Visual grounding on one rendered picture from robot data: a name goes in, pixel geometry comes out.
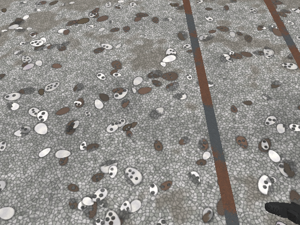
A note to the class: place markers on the right robot hand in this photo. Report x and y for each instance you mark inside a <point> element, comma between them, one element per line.
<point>291,211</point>

